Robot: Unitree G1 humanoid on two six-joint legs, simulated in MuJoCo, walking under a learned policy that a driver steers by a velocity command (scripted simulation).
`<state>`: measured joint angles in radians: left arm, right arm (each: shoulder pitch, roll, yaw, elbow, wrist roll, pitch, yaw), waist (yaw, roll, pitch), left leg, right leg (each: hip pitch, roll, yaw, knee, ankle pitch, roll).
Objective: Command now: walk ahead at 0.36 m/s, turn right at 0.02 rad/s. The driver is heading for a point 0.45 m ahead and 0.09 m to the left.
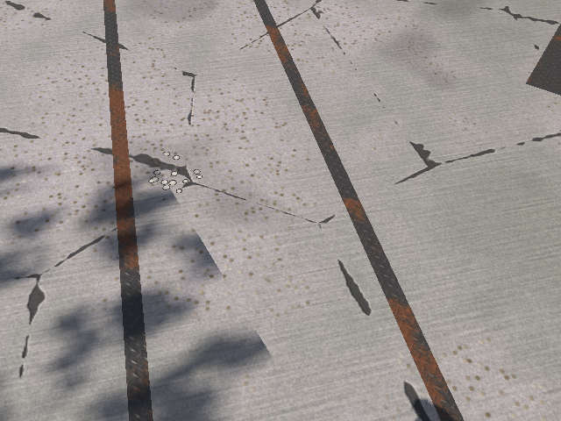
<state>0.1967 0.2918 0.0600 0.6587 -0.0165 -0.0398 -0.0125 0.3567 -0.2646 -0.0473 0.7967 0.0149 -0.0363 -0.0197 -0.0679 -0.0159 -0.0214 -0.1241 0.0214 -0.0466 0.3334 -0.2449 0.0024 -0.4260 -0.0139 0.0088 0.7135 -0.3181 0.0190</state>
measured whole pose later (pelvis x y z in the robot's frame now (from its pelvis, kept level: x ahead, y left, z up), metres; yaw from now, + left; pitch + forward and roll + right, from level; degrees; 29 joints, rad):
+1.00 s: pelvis +0.40 +0.05 -0.01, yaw +20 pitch +1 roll +2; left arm 0.17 0.27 0.03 0.74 0.00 -0.02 0.03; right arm 0.18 -0.26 -0.03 0.79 -0.01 -0.03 0.01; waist -0.02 -0.05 0.03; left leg -0.20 -0.11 0.00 0.39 -0.20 0.08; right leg -0.47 -0.08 0.06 0.64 -0.15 0.06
